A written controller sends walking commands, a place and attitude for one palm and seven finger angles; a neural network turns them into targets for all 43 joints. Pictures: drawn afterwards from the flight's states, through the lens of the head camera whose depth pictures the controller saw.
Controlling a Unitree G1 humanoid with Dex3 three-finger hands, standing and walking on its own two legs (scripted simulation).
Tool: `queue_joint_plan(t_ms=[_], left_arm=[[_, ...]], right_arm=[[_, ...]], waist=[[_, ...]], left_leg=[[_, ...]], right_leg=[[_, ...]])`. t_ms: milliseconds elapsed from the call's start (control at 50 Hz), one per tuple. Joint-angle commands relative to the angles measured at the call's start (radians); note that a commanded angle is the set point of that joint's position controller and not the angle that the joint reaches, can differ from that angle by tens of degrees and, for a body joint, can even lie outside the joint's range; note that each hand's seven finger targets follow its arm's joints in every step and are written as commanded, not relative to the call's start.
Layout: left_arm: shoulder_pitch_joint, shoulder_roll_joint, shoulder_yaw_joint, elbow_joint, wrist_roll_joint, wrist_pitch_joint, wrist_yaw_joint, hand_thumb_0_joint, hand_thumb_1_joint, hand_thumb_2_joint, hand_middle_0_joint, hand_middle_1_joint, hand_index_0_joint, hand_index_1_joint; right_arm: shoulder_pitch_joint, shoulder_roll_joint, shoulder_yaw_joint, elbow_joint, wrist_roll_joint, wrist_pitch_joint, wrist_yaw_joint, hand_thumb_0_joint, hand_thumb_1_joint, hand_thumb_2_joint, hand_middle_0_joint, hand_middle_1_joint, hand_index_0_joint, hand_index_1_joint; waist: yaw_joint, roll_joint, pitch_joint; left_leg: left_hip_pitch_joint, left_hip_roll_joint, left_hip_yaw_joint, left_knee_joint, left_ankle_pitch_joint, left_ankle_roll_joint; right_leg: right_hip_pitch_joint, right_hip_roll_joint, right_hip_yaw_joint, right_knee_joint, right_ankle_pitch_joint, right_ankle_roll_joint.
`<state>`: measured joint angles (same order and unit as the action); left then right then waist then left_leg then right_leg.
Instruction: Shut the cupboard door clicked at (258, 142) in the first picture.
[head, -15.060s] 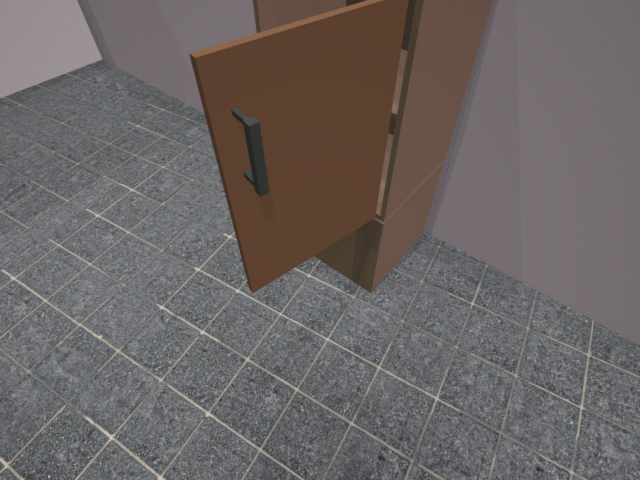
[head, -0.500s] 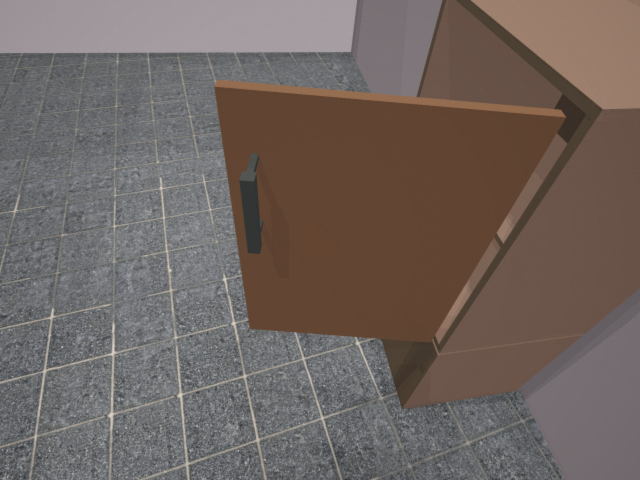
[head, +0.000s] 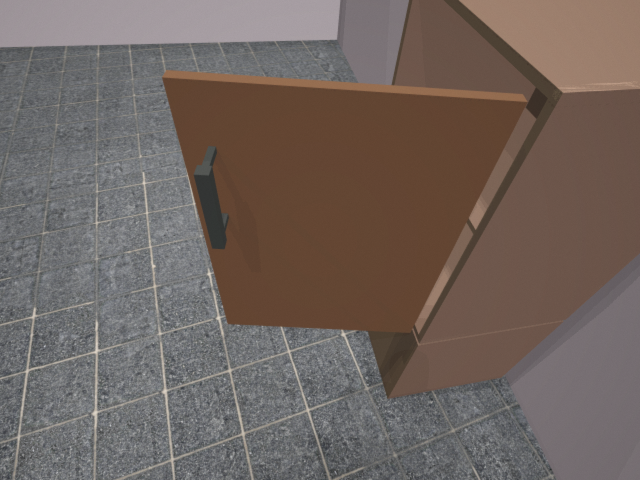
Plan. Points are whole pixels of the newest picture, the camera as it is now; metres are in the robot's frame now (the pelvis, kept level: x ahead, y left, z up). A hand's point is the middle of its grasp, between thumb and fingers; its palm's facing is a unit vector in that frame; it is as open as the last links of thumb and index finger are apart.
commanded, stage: come to a stop and stand still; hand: left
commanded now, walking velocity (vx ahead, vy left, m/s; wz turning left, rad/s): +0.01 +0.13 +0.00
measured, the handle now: (215, 200) +0.46 +0.18 +0.08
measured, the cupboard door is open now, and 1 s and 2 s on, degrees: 78 78 78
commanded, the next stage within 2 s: look again from close up in 1.22 s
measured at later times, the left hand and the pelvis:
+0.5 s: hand out of the picture -0.01 +0.13 -0.18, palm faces +0.06 -0.98 -0.18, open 7.4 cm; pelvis +0.00 -0.03 +0.00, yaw +1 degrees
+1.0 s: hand out of the picture +0.04 +0.19 -0.17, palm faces +0.00 -0.97 -0.24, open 7.4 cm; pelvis +0.02 +0.01 +0.00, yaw +0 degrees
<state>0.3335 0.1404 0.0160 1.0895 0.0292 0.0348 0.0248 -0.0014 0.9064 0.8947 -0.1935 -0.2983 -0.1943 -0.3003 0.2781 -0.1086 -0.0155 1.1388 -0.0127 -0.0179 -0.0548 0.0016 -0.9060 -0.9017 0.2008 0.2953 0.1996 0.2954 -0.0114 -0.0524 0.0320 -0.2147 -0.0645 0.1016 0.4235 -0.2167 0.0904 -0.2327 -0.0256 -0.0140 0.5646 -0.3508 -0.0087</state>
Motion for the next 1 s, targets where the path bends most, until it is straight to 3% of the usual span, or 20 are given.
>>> queue_joint_plan(t_ms=[0,20,40,60,120,160,220,280,360,440,460,480,500,520,560,620,700,800,880,980], left_arm=[[0.139,0.020,0.002,-0.014,-0.007,-0.035,0.007,0.000,0.900,0.900,-0.200,-0.300,-0.200,-0.300],[0.130,0.040,-0.007,-0.012,-0.013,-0.049,0.014,0.000,0.900,0.900,-0.200,-0.300,-0.200,-0.300],[0.105,0.061,-0.013,-0.011,-0.018,-0.058,0.015,0.000,0.900,0.900,-0.200,-0.300,-0.200,-0.300],[0.095,0.071,-0.014,-0.014,-0.019,-0.065,0.017,0.000,0.900,0.900,-0.200,-0.300,-0.200,-0.300],[0.084,0.084,-0.016,-0.023,-0.020,-0.075,0.022,0.000,0.900,0.900,-0.200,-0.300,-0.200,-0.300],[0.095,0.090,-0.013,-0.026,-0.021,-0.077,0.027,0.000,0.900,0.900,-0.200,-0.300,-0.200,-0.300],[0.103,0.102,-0.004,-0.034,-0.020,-0.071,0.034,0.000,0.900,0.900,-0.200,-0.300,-0.200,-0.300],[0.101,0.115,0.005,-0.049,-0.018,-0.064,0.037,0.000,0.900,0.900,-0.200,-0.300,-0.200,-0.300],[0.074,0.113,0.010,-0.068,-0.015,-0.057,0.036,0.000,0.900,0.900,-0.200,-0.300,-0.200,-0.300],[0.059,0.088,0.000,-0.073,-0.014,-0.053,0.030,0.000,0.900,0.900,-0.200,-0.300,-0.200,-0.300],[0.136,0.118,0.004,-0.026,-0.001,-0.080,0.058,0.000,0.900,0.900,-0.200,-0.300,-0.200,-0.300],[0.062,0.179,0.009,-0.089,-0.009,-0.085,0.048,0.000,0.900,0.900,-0.200,-0.300,-0.200,-0.300],[0.002,0.164,0.009,-0.113,-0.008,-0.083,0.043,0.000,0.900,0.900,-0.200,-0.300,-0.200,-0.300],[-0.021,0.158,0.011,-0.131,-0.006,-0.083,0.037,0.000,0.900,0.900,-0.200,-0.300,-0.200,-0.300],[-0.018,0.137,0.004,-0.127,-0.011,-0.071,0.029,0.000,0.900,0.900,-0.200,-0.300,-0.200,-0.300],[0.010,0.113,-0.003,-0.114,-0.007,-0.057,0.023,0.000,0.900,0.900,-0.200,-0.300,-0.200,-0.300],[0.004,0.117,-0.006,-0.114,-0.010,-0.052,0.017,0.000,0.900,0.900,-0.200,-0.300,-0.200,-0.300],[-0.009,0.136,-0.005,-0.109,-0.011,-0.052,0.014,0.000,0.900,0.900,-0.200,-0.300,-0.200,-0.300],[-0.020,0.154,-0.006,-0.098,-0.015,-0.056,0.015,0.000,0.900,0.900,-0.200,-0.300,-0.200,-0.300],[-0.030,0.161,-0.005,-0.076,-0.017,-0.054,0.018,0.000,0.900,0.900,-0.200,-0.300,-0.200,-0.300]], right_arm=[[0.038,-0.112,-0.012,-0.030,0.000,-0.007,0.000,0.000,-0.900,-0.900,0.200,0.300,0.200,0.300],[0.037,-0.076,-0.001,-0.033,0.008,-0.008,0.008,0.000,-0.900,-0.900,0.200,0.300,0.200,0.300],[0.042,-0.064,0.006,-0.030,0.008,-0.007,0.016,0.000,-0.900,-0.900,0.200,0.300,0.200,0.300],[0.048,-0.059,0.008,-0.020,0.005,-0.002,0.020,0.000,-0.900,-0.900,0.200,0.300,0.200,0.300],[0.064,-0.064,0.010,-0.010,0.006,-0.002,0.025,0.000,-0.900,-0.900,0.200,0.300,0.200,0.300],[0.069,-0.069,0.011,-0.013,0.007,-0.002,0.025,0.000,-0.900,-0.900,0.200,0.300,0.200,0.300],[0.062,-0.078,0.005,-0.029,0.009,0.004,0.022,0.000,-0.900,-0.900,0.200,0.300,0.200,0.300],[0.059,-0.081,-0.001,-0.049,0.009,0.017,0.021,0.000,-0.900,-0.900,0.200,0.300,0.200,0.300],[0.050,-0.083,-0.008,-0.066,0.006,0.024,0.023,0.000,-0.900,-0.900,0.200,0.300,0.200,0.300],[0.039,-0.092,-0.004,-0.066,0.006,0.016,0.023,0.000,-0.900,-0.900,0.200,0.300,0.200,0.300],[-0.069,-0.141,-0.002,-0.147,0.008,-0.003,0.029,0.000,-0.900,-0.900,0.200,0.300,0.200,0.300],[0.011,-0.098,-0.004,-0.171,0.007,0.014,0.037,0.000,-0.900,-0.900,0.200,0.300,0.200,0.300],[0.038,-0.107,-0.004,-0.166,0.003,0.018,0.040,0.000,-0.900,-0.900,0.200,0.300,0.200,0.300],[0.055,-0.099,-0.002,-0.171,-0.004,0.013,0.045,0.000,-0.900,-0.900,0.200,0.300,0.200,0.300],[0.061,-0.126,0.000,-0.181,-0.006,0.002,0.044,0.000,-0.900,-0.900,0.200,0.300,0.200,0.300],[0.030,-0.156,0.001,-0.203,-0.006,-0.005,0.038,0.000,-0.900,-0.900,0.200,0.300,0.200,0.300],[0.021,-0.186,0.001,-0.199,-0.006,-0.009,0.038,0.000,-0.900,-0.900,0.200,0.300,0.200,0.300],[0.021,-0.202,0.005,-0.172,-0.004,-0.020,0.035,0.000,-0.900,-0.900,0.200,0.300,0.200,0.300],[0.022,-0.202,0.008,-0.147,-0.002,-0.026,0.032,0.000,-0.900,-0.900,0.200,0.300,0.200,0.300],[0.018,-0.201,0.010,-0.113,0.000,-0.028,0.027,0.000,-0.900,-0.900,0.200,0.300,0.200,0.300]], waist=[[0.037,0.053,0.007],[0.026,-0.004,0.020],[0.009,-0.020,0.051],[0.007,-0.051,0.061],[0.009,-0.001,0.079],[0.015,0.015,0.034],[0.026,0.009,0.019],[0.025,-0.028,0.011],[0.019,-0.033,0.021],[0.020,0.035,0.046],[0.049,0.102,0.057],[-0.014,0.045,-0.027],[-0.029,0.038,-0.029],[-0.029,0.092,-0.023],[-0.019,0.141,0.028],[0.015,0.093,0.072],[0.017,0.051,0.064],[0.022,0.057,0.032],[0.018,0.028,-0.008],[0.015,0.061,-0.021]], left_leg=[[-0.078,0.207,-0.211,-0.067,0.037,-0.001],[-0.088,0.143,-0.151,-0.048,-0.016,-0.040],[-0.067,0.106,-0.122,-0.044,-0.058,-0.060],[-0.034,0.098,-0.109,-0.029,-0.044,-0.065],[-0.006,0.109,-0.112,-0.047,0.020,-0.067],[-0.008,0.113,-0.111,-0.048,0.053,-0.072],[-0.022,0.117,-0.101,-0.028,0.075,-0.078],[-0.037,0.105,-0.088,0.011,0.049,-0.087],[-0.013,0.111,-0.093,0.026,0.068,-0.087],[0.025,0.146,-0.139,-0.025,0.129,-0.064],[-0.015,0.157,-0.117,0.174,0.160,-0.084],[-0.049,0.109,-0.113,0.160,-0.108,-0.083],[-0.023,0.113,-0.111,0.138,-0.114,-0.083],[0.007,0.106,-0.102,0.107,-0.065,-0.083],[-0.038,0.146,-0.178,0.022,-0.019,-0.052],[-0.135,0.176,-0.241,-0.068,-0.073,-0.018],[-0.107,0.174,-0.243,-0.116,-0.128,-0.019],[-0.057,0.179,-0.238,-0.126,-0.031,-0.017],[0.005,0.167,-0.202,-0.083,0.129,-0.022],[0.054,0.168,-0.183,-0.065,0.250,-0.027]], right_leg=[[0.075,-0.049,0.075,-0.187,0.166,-0.013],[0.079,-0.099,0.130,-0.232,0.187,-0.029],[0.021,-0.130,0.161,-0.249,0.143,-0.050],[-0.016,-0.137,0.175,-0.276,0.111,-0.059],[-0.016,-0.132,0.163,-0.281,0.192,-0.059],[0.041,-0.146,0.156,-0.248,0.321,-0.057],[0.083,-0.162,0.151,-0.203,0.487,-0.057],[0.087,-0.193,0.173,-0.193,0.530,-0.071],[0.035,-0.192,0.172,-0.191,0.448,-0.089],[-0.028,-0.123,0.120,-0.188,0.267,-0.057],[-0.014,-0.162,0.180,-0.180,0.649,-0.032],[0.009,-0.219,0.224,-0.213,0.355,-0.079],[-0.049,-0.205,0.204,-0.220,0.112,-0.110],[-0.072,-0.176,0.164,-0.200,0.106,-0.114],[-0.079,-0.090,0.106,-0.144,0.011,-0.079],[-0.016,-0.042,0.052,-0.112,0.024,-0.054],[-0.011,-0.044,0.058,-0.118,0.036,-0.043],[0.016,-0.051,0.051,-0.119,0.096,-0.035],[0.041,-0.068,0.065,-0.131,0.171,-0.033],[0.054,-0.072,0.063,-0.130,0.215,-0.027]])
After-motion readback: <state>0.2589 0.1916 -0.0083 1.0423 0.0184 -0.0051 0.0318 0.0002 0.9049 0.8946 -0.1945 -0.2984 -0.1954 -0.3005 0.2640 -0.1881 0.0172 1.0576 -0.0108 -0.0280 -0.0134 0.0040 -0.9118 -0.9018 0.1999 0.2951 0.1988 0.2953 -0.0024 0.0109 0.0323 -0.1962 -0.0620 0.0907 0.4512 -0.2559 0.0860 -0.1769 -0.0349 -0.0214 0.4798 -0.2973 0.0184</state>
